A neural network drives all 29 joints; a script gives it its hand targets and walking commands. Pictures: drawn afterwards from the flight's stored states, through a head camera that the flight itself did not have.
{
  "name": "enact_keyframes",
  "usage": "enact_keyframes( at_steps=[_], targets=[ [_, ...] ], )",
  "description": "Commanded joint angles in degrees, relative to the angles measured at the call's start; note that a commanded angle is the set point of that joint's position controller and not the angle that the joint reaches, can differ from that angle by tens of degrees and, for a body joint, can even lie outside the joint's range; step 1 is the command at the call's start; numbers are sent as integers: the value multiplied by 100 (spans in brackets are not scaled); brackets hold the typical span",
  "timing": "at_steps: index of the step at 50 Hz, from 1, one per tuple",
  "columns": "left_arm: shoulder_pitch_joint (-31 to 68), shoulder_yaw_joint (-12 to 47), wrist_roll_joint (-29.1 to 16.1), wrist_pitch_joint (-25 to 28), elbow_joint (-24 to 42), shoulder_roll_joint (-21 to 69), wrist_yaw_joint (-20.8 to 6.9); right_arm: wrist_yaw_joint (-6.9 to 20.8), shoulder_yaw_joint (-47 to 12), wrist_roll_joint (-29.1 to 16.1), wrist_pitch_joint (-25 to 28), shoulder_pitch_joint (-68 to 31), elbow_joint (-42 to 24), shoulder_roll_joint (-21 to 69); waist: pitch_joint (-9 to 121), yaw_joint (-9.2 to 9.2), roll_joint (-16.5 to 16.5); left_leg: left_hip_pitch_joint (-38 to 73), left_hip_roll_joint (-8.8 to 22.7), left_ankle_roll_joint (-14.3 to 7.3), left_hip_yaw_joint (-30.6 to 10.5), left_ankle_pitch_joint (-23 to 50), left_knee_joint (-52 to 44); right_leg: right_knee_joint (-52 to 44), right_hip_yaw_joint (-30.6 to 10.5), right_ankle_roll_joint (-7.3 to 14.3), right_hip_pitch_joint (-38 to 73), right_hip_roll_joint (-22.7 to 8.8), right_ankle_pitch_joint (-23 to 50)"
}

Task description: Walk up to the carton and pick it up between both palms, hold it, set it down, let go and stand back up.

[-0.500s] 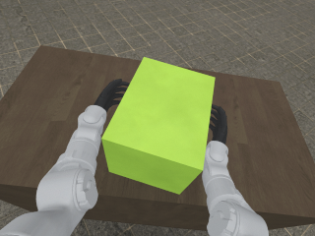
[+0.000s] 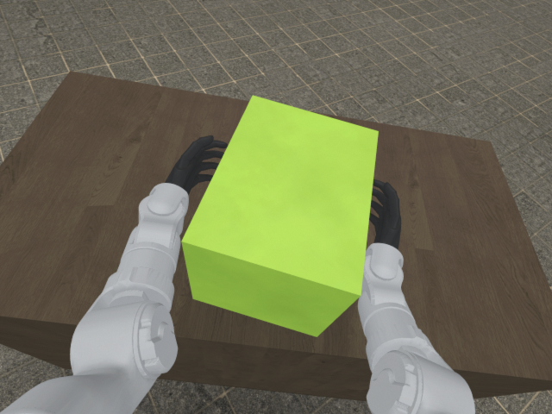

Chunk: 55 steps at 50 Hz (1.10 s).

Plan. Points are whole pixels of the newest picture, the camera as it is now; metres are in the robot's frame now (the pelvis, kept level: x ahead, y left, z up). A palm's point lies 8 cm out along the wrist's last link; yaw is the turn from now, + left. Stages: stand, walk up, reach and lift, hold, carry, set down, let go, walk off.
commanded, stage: reach and lift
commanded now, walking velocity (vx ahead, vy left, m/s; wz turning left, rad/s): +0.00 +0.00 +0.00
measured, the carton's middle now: (284, 216) +0.41 +0.00 -0.01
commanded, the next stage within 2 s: none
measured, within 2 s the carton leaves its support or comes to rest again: leaves its support in 0.74 s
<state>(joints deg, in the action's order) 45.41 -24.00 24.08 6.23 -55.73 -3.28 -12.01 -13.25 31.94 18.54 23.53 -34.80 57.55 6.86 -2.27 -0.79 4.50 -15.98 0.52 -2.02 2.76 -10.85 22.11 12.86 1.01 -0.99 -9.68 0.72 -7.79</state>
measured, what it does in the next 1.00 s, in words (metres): stands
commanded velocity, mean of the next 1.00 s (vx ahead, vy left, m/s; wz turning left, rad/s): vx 0.00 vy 0.00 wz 0.00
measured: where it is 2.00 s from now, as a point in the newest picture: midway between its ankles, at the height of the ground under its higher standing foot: outside the picture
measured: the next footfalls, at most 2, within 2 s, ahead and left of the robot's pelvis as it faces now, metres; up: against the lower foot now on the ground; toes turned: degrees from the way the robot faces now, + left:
none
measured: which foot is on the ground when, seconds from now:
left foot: down 0.00-1.00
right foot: down 0.00-1.00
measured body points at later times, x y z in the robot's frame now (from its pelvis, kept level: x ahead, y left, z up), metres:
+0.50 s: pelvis +0.00 -0.01 +0.00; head +0.05 +0.03 +0.45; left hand +0.42 +0.15 +0.05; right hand +0.38 -0.16 +0.03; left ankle +0.00 +0.09 -0.75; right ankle -0.02 -0.13 -0.75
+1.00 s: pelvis +0.01 -0.02 +0.00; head +0.01 +0.01 +0.45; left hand +0.39 +0.14 +0.10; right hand +0.38 -0.18 +0.09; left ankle +0.00 +0.09 -0.75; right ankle -0.02 -0.13 -0.75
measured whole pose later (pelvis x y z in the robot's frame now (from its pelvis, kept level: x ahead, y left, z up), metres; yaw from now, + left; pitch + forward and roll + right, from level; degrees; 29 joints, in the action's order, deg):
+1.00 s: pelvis +0.01 -0.02 +0.00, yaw +0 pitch -3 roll +0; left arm 30.7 -17.1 15.9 -7.9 -30.8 0.8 -7.0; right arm -13.4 5.7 -0.3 8.8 -29.0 44.1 -1.1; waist -2.6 -0.1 3.9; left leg -2.5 0.4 -0.5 2.8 -8.6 14.4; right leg 10.9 1.1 0.1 1.2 0.8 -8.8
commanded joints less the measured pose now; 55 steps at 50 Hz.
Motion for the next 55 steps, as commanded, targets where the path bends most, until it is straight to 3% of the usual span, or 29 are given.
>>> enact_keyframes(
  at_steps=[1, 2, 13, 19, 28, 32, 33, 35, 38, 40, 42, 43, 44, 45, 46, 47, 51, 53, 55],
  targets=[
    [1938, 1070, 21, 109, -35, 2851, 59, 597, -1760, 380, 241, -2392, 53, 3141, 2244, 136, -559, 1445, 194, 456, 375, 2292, 65, 89, 518, 11, 241, 179, 1021],
    [1952, 1087, 10, 108, -25, 2857, 59, 605, -1753, 375, 228, -2356, 94, 3138, 2229, 196, -565, 1481, 194, 460, 359, 2310, 87, 79, 519, 14, 178, 195, 967],
    [1919, 1465, -198, 232, 179, 3031, 184, 636, -2124, 64, 318, -2424, 31, 3053, 2597, 118, -692, 1881, 215, 559, 316, 2990, 196, 79, 501, 34, 90, 226, 1124],
    [1984, 1663, -359, 322, 205, 3031, 185, 597, -2418, -77, 313, -2465, -36, 3052, 2656, 84, -566, 1934, 156, 549, 304, 2874, 120, 26, 431, 16, 277, 191, 1262],
    [1972, 2027, -646, 366, 776, 3076, 214, 560, -3009, -469, 185, -2401, -591, 3048, 2836, 34, -475, 2062, 82, 497, 280, 2994, -10, 51, 348, -101, 560, 131, 1682],
    [1989, 2093, -721, 335, 1103, 3061, 213, 564, -3303, -637, 63, -2387, -866, 3049, 2889, -59, -460, 2076, 30, 488, 280, 2860, -110, 87, 281, -145, 784, 78, 1903],
    [1976, 2028, -687, 277, 888, 2987, 195, 554, -3349, -633, -5, -2404, -793, 3039, 2701, -59, -373, 1959, -3, 472, 311, 2588, -159, 60, 239, -143, 834, 38, 1862],
    [1976, 2138, -745, 261, 1435, 3073, 219, 579, -3548, -763, -71, -2381, -1161, 3061, 2962, -119, -419, 2026, -15, 458, 291, 2684, -204, 139, 222, -170, 1041, 40, 2119],
    [1931, 2213, -791, 88, 1561, 3091, 209, 607, -3869, -923, -255, -2389, -1341, 3046, 2886, -155, -397, 2133, -42, 476, 284, 2742, -214, 98, 157, -165, 1108, 5, 2237],
    [1875, 2398, -878, -4, 2145, 3206, 231, 621, -4138, -1098, -346, -2367, -1778, 3056, 3086, -119, -377, 2216, -53, 455, 244, 2967, -241, 155, 137, -233, 1298, -2, 2551],
    [1766, 2407, -883, -231, 2191, 3203, 178, 610, -4324, -1202, -568, -2288, -1858, 3047, 2848, -82, -300, 2133, -108, 415, 251, 2611, -331, 130, 60, -230, 1457, -53, 2619],
    [1668, 2481, -911, -348, 2534, 3271, 174, 621, -4485, -1327, -655, -2277, -2150, 3014, 2903, -85, -301, 2239, -108, 408, 238, 2668, -365, 166, 73, -258, 1558, -61, 2759],
    [1534, 2443, -873, -539, 2445, 3242, 148, 629, -4544, -1385, -826, -2190, -2063, 2952, 2596, -53, -239, 2226, -122, 395, 244, 2487, -422, 92, 58, -263, 1549, -74, 2581],
    [1418, 2532, -899, -717, 2873, 3329, 139, 646, -4645, -1498, -943, -2118, -2335, 2877, 2560, -25, -237, 2395, -104, 378, 215, 2624, -454, 80, 109, -304, 1546, -59, 2551],
    [1228, 2482, -849, -974, 2720, 3279, 96, 642, -4670, -1563, -1132, -2034, -2242, 2811, 2148, 39, -144, 2412, -116, 342, 216, 2490, -508, -15, 99, -310, 1483, -51, 2328],
    [1204, 2576, -890, -1169, 3174, 3364, 65, 645, -4739, -1671, -1241, -1988, -2457, 2749, 2121, 130, -152, 2563, -110, 338, 188, 2632, -504, -26, 153, -348, 1474, -29, 2285],
    [1017, 2945, -984, -1889, 3835, 3470, -28, 588, -4889, -2020, -1589, -2068, -2973, 2448, 1750, 483, -198, 2840, -95, 370, 80, 2869, -411, -72, 267, -325, 1273, 53, 2088],
    [1166, 3014, -985, -2084, 4032, 3391, -32, 597, -4855, -2099, -1677, -2296, -3144, 2344, 1688, 539, -279, 2780, -113, 385, 68, 2555, -411, -44, 305, -276, 1211, 63, 1872],
    [1212, 3035, -937, -2240, 4176, 3389, 9, 681, -4758, -2108, -1757, -2446, -3196, 2287, 1672, 471, -417, 2780, -88, 385, 81, 2233, -464, -62, 349, -220, 1045, 89, 1339]
  ],
)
